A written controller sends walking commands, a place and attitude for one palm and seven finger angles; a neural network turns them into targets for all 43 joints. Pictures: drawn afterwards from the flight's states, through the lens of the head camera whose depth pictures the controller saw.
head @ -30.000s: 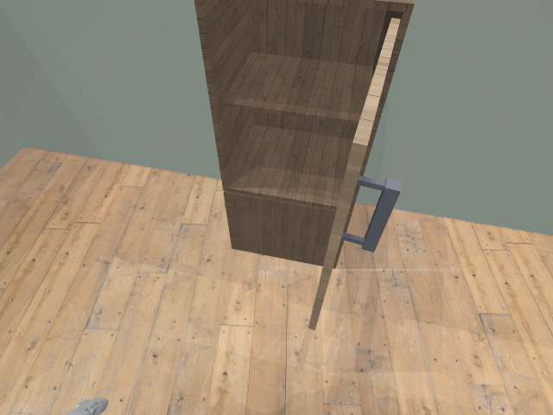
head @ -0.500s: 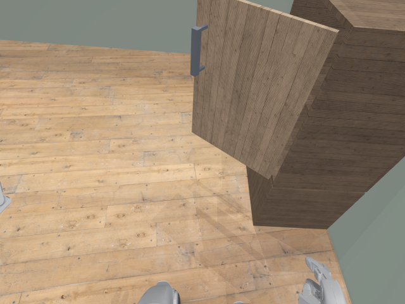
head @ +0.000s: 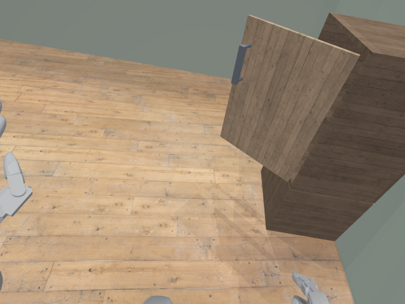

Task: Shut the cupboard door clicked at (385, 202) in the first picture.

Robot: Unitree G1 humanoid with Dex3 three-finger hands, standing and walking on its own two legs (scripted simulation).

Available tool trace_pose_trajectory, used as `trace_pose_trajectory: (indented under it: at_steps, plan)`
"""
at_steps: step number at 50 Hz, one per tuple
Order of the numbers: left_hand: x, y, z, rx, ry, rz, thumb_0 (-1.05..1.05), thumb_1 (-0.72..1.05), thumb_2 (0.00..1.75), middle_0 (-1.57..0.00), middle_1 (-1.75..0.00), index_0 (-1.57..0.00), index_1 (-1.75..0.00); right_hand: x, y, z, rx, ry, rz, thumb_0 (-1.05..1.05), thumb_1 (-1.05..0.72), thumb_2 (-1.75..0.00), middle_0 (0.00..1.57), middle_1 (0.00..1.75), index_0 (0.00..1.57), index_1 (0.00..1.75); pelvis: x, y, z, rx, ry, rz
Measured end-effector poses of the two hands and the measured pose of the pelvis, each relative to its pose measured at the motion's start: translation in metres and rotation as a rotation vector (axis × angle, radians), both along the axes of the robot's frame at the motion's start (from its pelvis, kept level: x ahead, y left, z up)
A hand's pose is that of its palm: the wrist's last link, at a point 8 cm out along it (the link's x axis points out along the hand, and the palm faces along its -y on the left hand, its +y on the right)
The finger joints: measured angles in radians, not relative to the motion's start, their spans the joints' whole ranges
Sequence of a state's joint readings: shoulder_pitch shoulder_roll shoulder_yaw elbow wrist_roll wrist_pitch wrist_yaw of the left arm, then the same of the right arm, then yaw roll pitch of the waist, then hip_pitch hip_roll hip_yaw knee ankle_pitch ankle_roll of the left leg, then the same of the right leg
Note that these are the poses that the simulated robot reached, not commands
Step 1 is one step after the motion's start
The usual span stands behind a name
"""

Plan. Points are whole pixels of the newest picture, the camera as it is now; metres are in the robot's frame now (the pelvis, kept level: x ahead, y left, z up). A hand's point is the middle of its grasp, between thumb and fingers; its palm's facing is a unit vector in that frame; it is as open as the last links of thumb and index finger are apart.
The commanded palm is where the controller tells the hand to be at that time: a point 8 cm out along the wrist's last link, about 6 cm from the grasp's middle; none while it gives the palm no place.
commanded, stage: stop stepping back and stand still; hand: left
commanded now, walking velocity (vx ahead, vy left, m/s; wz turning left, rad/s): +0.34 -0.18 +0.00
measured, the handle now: (241, 64) +0.99 +0.02 +0.08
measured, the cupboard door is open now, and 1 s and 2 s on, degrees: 53 53 53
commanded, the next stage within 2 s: let the arm hang, fingers relaxed in 1.46 s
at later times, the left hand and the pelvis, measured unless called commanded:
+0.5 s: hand out of the picture +0.08 +0.33 +0.23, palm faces +0.42 -0.85 -0.33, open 7.4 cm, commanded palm +0.04 +0.35 +0.20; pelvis -0.16 +0.08 +0.01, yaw -11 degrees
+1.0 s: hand out of the picture +0.09 +0.33 +0.18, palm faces +0.32 -0.82 -0.48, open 7.4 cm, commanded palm +0.04 +0.37 +0.20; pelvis -0.15 +0.11 +0.01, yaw -11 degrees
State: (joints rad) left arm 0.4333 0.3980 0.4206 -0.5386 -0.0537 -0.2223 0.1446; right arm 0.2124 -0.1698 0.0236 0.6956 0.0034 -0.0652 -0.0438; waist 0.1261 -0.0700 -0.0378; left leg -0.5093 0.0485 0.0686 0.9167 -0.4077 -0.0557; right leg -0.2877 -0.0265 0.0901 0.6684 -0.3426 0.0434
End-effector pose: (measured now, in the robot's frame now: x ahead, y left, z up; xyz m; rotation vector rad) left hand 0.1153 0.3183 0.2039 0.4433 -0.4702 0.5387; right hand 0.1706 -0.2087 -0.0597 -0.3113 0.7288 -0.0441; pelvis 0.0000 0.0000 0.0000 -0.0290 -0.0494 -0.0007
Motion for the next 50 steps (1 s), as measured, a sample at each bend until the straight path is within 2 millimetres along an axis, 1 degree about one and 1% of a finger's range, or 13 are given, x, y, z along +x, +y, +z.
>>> trace_pose_trajectory:
  at_steps: [5,9,14,16,20,23,26,30,33,40,43,47,50]
  plan:
    - [0.016,0.03,-0.012,-0.095,-0.009,-0.051,0.01,0.89,0.9,-0.21,-0.3,-0.2,-0.3,-0.051,0.017,0.012,-0.01,-0.072,-0.077,0.02,-0.9,-0.9,0.21,0.3,0.2,0.3,-0.05,0.027,0.001,-0.032,-0.018,-0.025]
    - [0.012,0.012,0.003,-0.066,0.069,-0.215,0.02,0.89,0.9,-0.2,-0.3,-0.2,-0.3,-0.107,0.025,0.036,0.04,-0.078,-0.167,0.02,-0.9,-0.9,0.21,0.3,0.2,0.3,-0.078,0.038,0.021,-0.061,-0.018,-0.089]
    - [-0.023,-0.005,0.035,0.058,0.154,-0.371,0.02,0.89,0.9,-0.21,-0.3,-0.2,-0.3,-0.173,0.022,0.053,0.018,-0.017,-0.289,0.01,-0.9,-0.9,0.21,0.3,0.21,0.3,-0.105,0.05,0.046,-0.087,0.018,-0.136]
    - [-0.041,0.003,0.044,0.147,0.178,-0.356,0.02,0.89,0.9,-0.22,-0.3,-0.21,-0.3,-0.192,0.018,0.048,0.014,-0.014,-0.315,0.01,-0.9,-0.9,0.21,0.3,0.2,0.3,-0.117,0.053,0.044,-0.074,0.028,-0.127]
    - [-0.071,0.022,0.044,0.296,0.085,-0.282,0.01,0.88,0.9,-0.22,-0.31,-0.21,-0.3,-0.22,0.008,0.01,-0.017,-0.011,-0.298,0.01,-0.9,-0.9,0.21,0.3,0.2,0.3,-0.15,0.066,0.007,0.021,0.035,-0.197]
    - [-0.074,0.044,0.041,0.179,0.007,-0.219,0.01,0.88,0.9,-0.22,-0.31,-0.21,-0.31,-0.245,0.015,0.0,-0.006,0.045,-0.344,0.01,-0.91,-0.9,0.2,0.3,0.2,0.3,-0.158,0.077,0.009,-0.001,0.01,-0.195]
    - [-0.068,0.056,0.02,0.005,0.028,-0.182,0.01,0.88,0.9,-0.21,-0.3,-0.21,-0.3,-0.263,0.028,-0.001,-0.005,0.069,-0.382,0.02,-0.91,-0.9,0.2,0.3,0.2,0.3,-0.158,0.088,0.014,0.012,0.009,-0.186]
    - [-0.061,0.057,-0.006,-0.073,0.084,-0.244,0.01,0.89,0.9,-0.21,-0.3,-0.2,-0.3,-0.273,0.048,-0.005,-0.043,0.073,-0.396,0.02,-0.91,-0.9,0.2,0.3,0.2,0.3,-0.156,0.109,0.008,0.008,0.015,-0.16]
    - [-0.058,0.058,-0.01,-0.002,0.104,-0.312,0.02,0.89,0.9,-0.21,-0.3,-0.2,-0.3,-0.274,0.065,-0.01,-0.033,0.062,-0.419,0.02,-0.91,-0.9,0.2,0.3,0.2,0.3,-0.164,0.118,0.0,0.027,0.007,-0.177]
    - [-0.062,0.056,0.031,0.207,0.133,-0.327,0.02,0.88,0.9,-0.22,-0.3,-0.21,-0.3,-0.268,0.101,-0.008,0.103,0.086,-0.351,0.02,-0.9,-0.9,0.21,0.3,0.2,0.3,-0.169,0.115,0.018,-0.001,0.035,-0.194]
    - [-0.066,0.055,0.033,0.248,0.182,-0.28,0.02,0.89,0.9,-0.21,-0.3,-0.21,-0.3,-0.26,0.099,-0.016,0.146,0.087,-0.337,0.01,-0.9,-0.9,0.21,0.3,0.2,0.3,-0.165,0.109,0.015,0.006,0.051,-0.19]
    - [-0.066,0.054,0.015,0.19,0.253,-0.218,0.01,0.89,0.9,-0.21,-0.3,-0.21,-0.3,-0.249,0.084,-0.031,0.138,0.109,-0.321,0.01,-0.9,-0.9,0.21,0.3,0.21,0.3,-0.16,0.107,0.01,0.013,0.046,-0.185]
    - [-0.062,0.056,0.0,0.098,0.286,-0.186,0.01,0.89,0.9,-0.22,-0.3,-0.21,-0.3,-0.241,0.07,-0.026,0.097,0.119,-0.325,0.02,-0.9,-0.9,0.21,0.3,0.2,0.3,-0.151,0.106,0.014,0.03,0.037,-0.187]
